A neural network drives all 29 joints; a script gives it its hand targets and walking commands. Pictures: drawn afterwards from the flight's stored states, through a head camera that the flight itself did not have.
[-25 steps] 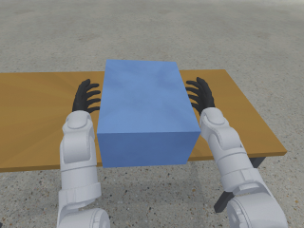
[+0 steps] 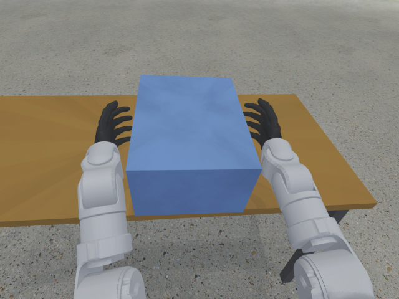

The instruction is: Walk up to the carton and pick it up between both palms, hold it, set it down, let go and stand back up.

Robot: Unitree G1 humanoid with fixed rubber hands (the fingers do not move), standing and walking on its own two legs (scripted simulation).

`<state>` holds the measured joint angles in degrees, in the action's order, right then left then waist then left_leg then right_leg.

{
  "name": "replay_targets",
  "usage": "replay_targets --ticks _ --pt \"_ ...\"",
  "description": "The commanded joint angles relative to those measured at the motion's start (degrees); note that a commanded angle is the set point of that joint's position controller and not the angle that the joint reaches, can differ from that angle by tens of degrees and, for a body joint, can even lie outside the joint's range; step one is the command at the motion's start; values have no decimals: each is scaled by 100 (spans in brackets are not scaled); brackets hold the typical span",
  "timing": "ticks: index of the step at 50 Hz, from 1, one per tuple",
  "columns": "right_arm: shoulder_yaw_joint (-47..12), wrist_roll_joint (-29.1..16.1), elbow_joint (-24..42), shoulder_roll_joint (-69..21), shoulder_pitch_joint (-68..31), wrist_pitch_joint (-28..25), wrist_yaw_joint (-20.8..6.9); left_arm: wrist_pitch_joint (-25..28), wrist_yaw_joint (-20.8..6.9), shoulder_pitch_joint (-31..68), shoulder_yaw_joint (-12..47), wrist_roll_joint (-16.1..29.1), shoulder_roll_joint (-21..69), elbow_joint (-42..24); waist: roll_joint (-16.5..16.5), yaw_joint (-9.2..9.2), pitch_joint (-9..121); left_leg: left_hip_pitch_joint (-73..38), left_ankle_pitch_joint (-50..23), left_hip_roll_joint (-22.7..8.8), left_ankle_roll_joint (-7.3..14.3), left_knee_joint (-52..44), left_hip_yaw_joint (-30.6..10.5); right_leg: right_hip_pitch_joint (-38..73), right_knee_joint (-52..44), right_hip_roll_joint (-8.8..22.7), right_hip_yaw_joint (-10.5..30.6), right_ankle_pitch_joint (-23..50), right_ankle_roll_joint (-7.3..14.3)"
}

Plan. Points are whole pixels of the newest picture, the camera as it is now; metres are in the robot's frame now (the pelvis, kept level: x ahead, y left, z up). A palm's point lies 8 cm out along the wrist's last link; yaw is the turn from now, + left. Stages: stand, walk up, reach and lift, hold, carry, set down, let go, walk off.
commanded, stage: hold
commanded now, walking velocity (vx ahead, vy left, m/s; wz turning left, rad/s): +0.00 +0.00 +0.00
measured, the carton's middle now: (188, 139) +0.42 +0.02 +0.13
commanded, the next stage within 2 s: none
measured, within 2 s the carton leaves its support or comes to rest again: neither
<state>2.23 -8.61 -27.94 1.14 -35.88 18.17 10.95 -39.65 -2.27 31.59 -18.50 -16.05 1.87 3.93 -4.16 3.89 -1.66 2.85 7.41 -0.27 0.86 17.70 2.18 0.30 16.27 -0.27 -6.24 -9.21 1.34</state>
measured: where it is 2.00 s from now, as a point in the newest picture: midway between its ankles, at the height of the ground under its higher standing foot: outside the picture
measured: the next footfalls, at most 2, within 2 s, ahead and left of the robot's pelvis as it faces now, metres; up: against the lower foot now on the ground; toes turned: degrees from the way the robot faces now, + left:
none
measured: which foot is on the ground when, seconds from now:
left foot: down 0.00-1.00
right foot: down 0.00-1.00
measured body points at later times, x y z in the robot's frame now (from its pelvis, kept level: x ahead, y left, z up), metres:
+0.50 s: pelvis +0.00 +0.01 +0.00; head -0.04 +0.03 +0.45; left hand +0.36 +0.17 +0.18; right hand +0.36 -0.15 +0.17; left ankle +0.04 +0.11 -0.75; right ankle +0.01 -0.10 -0.75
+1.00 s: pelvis +0.00 +0.00 +0.00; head -0.03 +0.03 +0.45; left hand +0.38 +0.18 +0.18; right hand +0.39 -0.14 +0.18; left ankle +0.04 +0.11 -0.75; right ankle +0.01 -0.10 -0.75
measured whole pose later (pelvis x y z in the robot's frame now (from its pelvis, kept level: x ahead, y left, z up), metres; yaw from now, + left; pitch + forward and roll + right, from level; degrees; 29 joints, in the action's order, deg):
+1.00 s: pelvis +0.00 +0.00 +0.00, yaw +0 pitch -6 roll -1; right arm 3.2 -8.1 -32.4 1.7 -39.3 15.5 10.3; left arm -37.8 -1.1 34.6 -17.7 -15.6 0.4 7.7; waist -4.1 3.5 -1.5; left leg 4.5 7.6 -0.4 0.8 18.5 2.0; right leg -0.8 16.0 -0.4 -6.3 -8.9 1.3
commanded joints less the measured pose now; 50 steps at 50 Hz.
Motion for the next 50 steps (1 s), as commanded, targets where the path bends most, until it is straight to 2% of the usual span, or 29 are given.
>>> replay_targets --ticks 1,5,10,14,17,20,23,27,31,36,38,41,46,50 --pt "-2174 -421 1747 -3135 -4051 -568 -601 460 -687 3557 3165 815 2745 -715 632 79 2447 -1245 -1186 148 -125 91 -55 97 -131 -159 55 1096 -388" --pt "-2248 -532 1760 -3003 -3809 -514 -532 346 -726 3243 3203 796 2757 -868 688 152 2330 -1367 -1679 140 -224 202 -90 224 -134 -207 51 1389 -390" --pt "-2352 -638 2163 -2925 -3726 -532 -501 349 -709 3167 3402 883 2782 -1245 737 246 2465 -1575 -2229 124 -321 346 -173 231 -82 -251 35 1695 -390" --pt "-2426 -693 2406 -2894 -3698 -533 -499 376 -655 3184 3518 933 2720 -1502 701 258 2533 -1686 -2410 119 -351 427 -217 181 -53 -261 25 1797 -398" --pt "-2518 -733 2592 -2884 -3717 -519 -501 368 -625 3117 3521 945 2679 -1570 657 184 2547 -1700 -2409 123 -325 433 -216 167 -29 -259 31 1824 -412" --pt "-2490 -702 2513 -2839 -3681 -473 -508 317 -629 3022 3394 864 2608 -1442 592 117 2323 -1587 -2077 125 -271 325 -179 139 -81 -233 36 1639 -414" --pt "-2397 -596 2232 -2871 -3773 -441 -546 270 -679 3058 3162 737 2563 -1156 480 1 2037 -1299 -1361 137 -166 82 -107 107 -170 -181 31 1159 -419" --pt "-2220 -429 1998 -3027 -4099 -524 -623 320 -710 3397 2995 712 2636 -858 408 -89 2049 -1074 -762 135 -47 -126 -10 -5 -244 -129 27 695 -397" --pt "-2073 -310 1782 -3141 -4352 -619 -655 417 -680 3768 3025 777 2698 -687 473 -50 2276 -1088 -527 145 -15 -124 27 -84 -267 -100 48 468 -366" --pt "-1698 -32 1111 -3202 -4555 -660 -733 491 -696 4104 2835 727 2716 -90 449 -31 2114 -790 241 132 65 -287 65 -306 -370 -42 65 -308 -340" --pt "-1580 63 951 -3232 -4673 -711 -768 531 -700 4233 2774 722 2761 93 465 -24 2174 -683 343 138 87 -297 78 -311 -366 -26 73 -409 -332" --pt "-1576 50 1013 -3278 -4801 -797 -777 611 -661 4331 2819 777 2849 89 523 0 2506 -764 -4 137 69 -194 49 -202 -301 -42 93 -57 -333" --pt "-2038 -348 1424 -3197 -4552 -772 -636 598 -589 3947 3121 902 2874 -342 629 81 2993 -1265 -1383 160 -105 216 -46 204 -92 -167 91 1250 -400" --pt "-2172 -515 1434 -3078 -4157 -630 -547 503 -636 3547 3142 851 2802 -487 602 125 2614 -1248 -1642 157 -167 243 -115 246 -103 -200 103 1418 -443"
